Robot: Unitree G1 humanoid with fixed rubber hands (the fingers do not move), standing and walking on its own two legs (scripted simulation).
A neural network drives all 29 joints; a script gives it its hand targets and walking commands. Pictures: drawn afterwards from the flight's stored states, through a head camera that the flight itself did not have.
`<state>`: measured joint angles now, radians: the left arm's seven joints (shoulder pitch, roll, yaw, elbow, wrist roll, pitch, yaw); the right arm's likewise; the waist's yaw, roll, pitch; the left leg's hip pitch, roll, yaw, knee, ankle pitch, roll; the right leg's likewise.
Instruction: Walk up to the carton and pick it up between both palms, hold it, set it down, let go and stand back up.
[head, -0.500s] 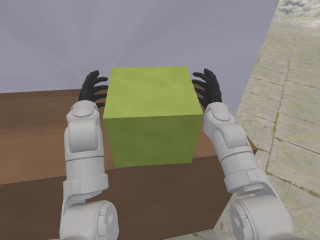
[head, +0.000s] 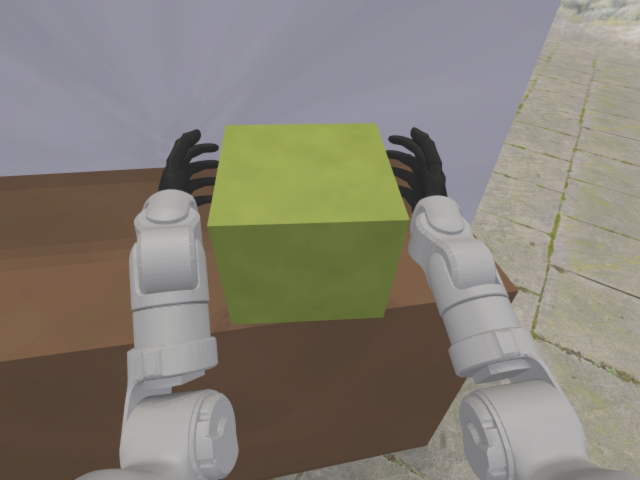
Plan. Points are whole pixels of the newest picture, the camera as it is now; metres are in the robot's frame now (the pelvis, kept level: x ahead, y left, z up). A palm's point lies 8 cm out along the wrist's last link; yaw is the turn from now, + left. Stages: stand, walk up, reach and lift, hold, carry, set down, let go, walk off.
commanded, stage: hold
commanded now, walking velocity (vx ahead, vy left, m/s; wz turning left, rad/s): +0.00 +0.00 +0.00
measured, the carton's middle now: (305, 222) +0.39 +0.01 +0.17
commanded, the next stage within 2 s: none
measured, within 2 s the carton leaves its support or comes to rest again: neither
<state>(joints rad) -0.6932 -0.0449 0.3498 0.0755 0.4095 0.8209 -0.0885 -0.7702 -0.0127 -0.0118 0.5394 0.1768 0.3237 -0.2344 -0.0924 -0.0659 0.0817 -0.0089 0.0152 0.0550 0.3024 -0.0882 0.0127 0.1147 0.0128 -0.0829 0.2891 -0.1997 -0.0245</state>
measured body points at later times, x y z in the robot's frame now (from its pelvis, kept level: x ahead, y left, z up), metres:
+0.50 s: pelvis +0.00 +0.00 +0.00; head -0.06 +0.03 +0.44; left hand +0.37 +0.16 +0.22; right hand +0.38 -0.13 +0.22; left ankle +0.07 +0.11 -0.75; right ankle -0.01 -0.10 -0.75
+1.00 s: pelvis +0.00 +0.00 +0.00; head -0.07 +0.03 +0.44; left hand +0.37 +0.16 +0.22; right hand +0.37 -0.13 +0.23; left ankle +0.07 +0.11 -0.75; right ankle -0.01 -0.10 -0.75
